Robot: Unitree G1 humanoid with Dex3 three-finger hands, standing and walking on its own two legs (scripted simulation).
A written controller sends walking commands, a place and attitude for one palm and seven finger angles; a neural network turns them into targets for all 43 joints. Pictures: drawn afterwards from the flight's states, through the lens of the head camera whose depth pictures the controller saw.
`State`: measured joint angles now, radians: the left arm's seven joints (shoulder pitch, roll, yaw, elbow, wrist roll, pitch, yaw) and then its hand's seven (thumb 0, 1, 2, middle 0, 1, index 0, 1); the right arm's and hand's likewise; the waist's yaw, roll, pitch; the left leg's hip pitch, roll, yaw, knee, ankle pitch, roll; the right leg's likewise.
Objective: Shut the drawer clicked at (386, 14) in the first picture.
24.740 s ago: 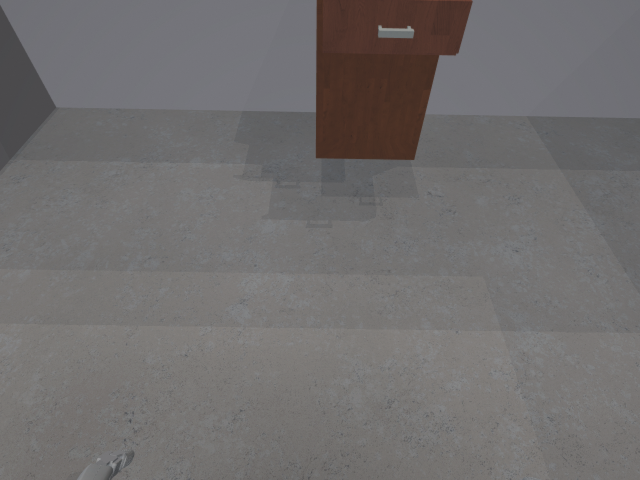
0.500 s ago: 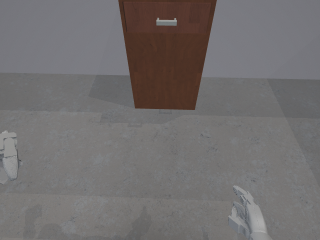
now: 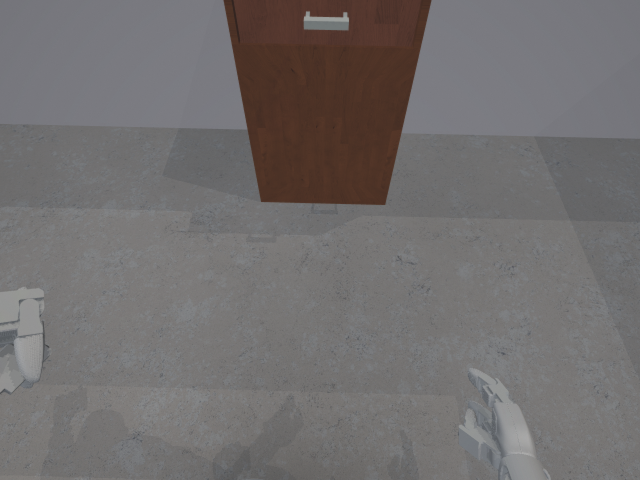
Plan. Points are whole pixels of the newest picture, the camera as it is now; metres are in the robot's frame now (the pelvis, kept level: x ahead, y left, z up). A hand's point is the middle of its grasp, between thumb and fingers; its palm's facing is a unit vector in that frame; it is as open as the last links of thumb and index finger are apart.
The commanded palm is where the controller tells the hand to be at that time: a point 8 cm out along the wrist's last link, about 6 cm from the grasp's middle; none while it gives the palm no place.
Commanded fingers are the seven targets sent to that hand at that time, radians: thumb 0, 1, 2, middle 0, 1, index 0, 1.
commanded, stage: stop stepping back and stand still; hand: left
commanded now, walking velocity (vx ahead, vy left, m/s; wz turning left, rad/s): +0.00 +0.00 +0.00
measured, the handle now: (326, 19) +1.11 +0.01 -0.02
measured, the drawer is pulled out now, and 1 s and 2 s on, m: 0.00 0.00 0.00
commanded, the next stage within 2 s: let the arm hang, fingers relaxed in 0.04 s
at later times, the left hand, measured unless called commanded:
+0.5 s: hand out of the picture -0.01 +0.22 -0.18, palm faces +0.03 -0.98 -0.21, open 3.4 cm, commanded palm none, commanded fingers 0.00 0.90 0.90 -0.64 -0.78 -0.64 -0.78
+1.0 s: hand out of the picture -0.09 +0.20 -0.17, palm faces +0.04 -0.98 -0.18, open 7.2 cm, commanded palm none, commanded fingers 0.00 0.90 0.90 -0.20 -0.30 -0.20 -0.30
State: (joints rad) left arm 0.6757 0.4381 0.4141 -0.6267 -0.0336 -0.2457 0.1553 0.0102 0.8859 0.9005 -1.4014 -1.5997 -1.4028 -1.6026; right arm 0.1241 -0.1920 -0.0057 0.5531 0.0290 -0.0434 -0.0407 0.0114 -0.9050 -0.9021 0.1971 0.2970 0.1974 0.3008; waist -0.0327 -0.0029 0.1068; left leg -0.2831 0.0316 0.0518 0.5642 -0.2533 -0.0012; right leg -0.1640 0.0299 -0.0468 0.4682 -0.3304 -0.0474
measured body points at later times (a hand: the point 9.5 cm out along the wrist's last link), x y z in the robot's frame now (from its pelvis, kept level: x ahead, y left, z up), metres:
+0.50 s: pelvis -0.05 +0.02 +0.00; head -0.02 +0.05 +0.44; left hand -0.01 +0.27 -0.16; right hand +0.02 -0.22 -0.13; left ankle -0.01 +0.13 -0.74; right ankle -0.06 -0.09 -0.74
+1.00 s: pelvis -0.06 +0.04 +0.00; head -0.05 +0.03 +0.45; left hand -0.09 +0.25 -0.15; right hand -0.08 -0.17 -0.16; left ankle -0.01 +0.13 -0.74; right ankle -0.06 -0.09 -0.74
